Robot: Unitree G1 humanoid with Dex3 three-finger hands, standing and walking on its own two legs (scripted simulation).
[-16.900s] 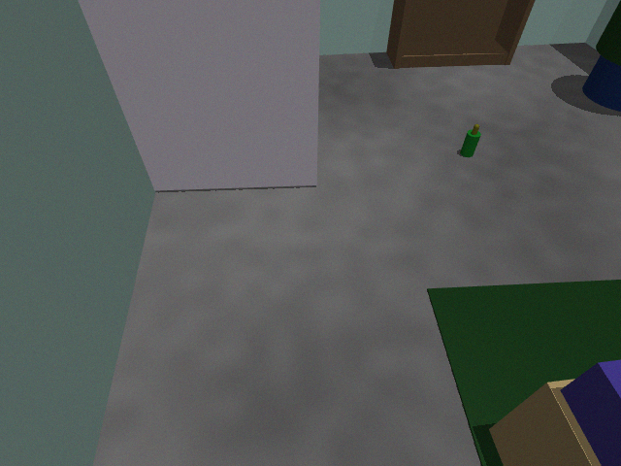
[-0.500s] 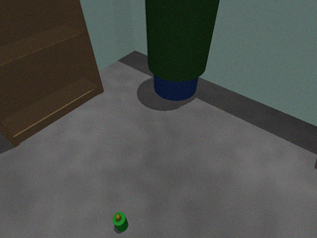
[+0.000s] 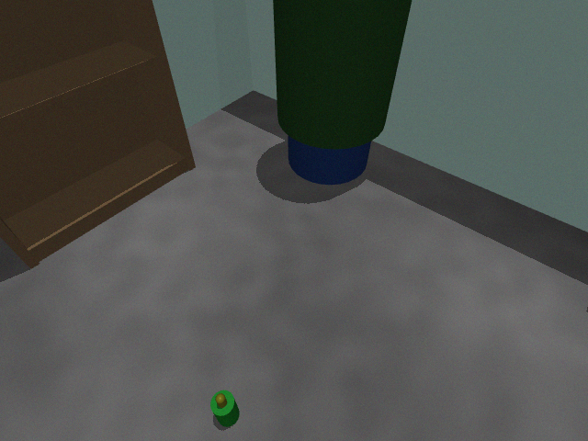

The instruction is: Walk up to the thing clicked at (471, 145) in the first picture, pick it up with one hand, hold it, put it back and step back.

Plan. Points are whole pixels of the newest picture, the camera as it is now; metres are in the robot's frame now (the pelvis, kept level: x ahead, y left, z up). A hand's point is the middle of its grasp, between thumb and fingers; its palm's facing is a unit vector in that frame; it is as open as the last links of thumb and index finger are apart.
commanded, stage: stand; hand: left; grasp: from the side
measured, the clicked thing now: (224, 406) +0.35 +0.23 -0.69
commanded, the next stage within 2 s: go down in 0.48 s
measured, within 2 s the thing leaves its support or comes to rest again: neither
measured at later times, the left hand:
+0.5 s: hand out of the picture +0.08 +0.25 -0.16, palm faces -0.02 -0.94 -0.34, open 7.4 cm
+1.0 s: hand out of the picture +0.15 +0.28 -0.18, palm faces +0.06 -0.94 -0.34, open 14.8 cm
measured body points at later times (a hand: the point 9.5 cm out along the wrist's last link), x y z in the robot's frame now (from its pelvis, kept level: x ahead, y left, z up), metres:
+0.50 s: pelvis +0.01 +0.00 +0.00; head +0.01 +0.00 +0.45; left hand +0.08 +0.30 -0.13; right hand +0.08 -0.30 -0.13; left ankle -0.01 +0.14 -0.75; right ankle +0.00 -0.13 -0.75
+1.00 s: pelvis -0.01 +0.01 -0.04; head +0.06 +0.02 +0.41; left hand +0.14 +0.33 -0.15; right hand +0.10 -0.25 -0.15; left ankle -0.01 +0.14 -0.75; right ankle +0.00 -0.13 -0.75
